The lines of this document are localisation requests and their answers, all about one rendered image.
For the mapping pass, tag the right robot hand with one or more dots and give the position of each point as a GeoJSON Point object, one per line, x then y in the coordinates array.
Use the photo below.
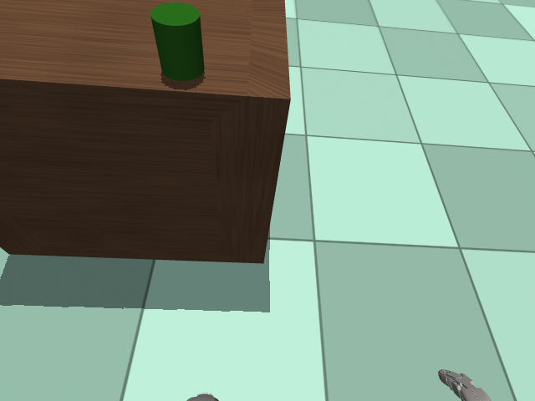
{"type": "Point", "coordinates": [462, 386]}

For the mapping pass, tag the can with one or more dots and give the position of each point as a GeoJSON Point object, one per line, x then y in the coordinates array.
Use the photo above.
{"type": "Point", "coordinates": [177, 29]}

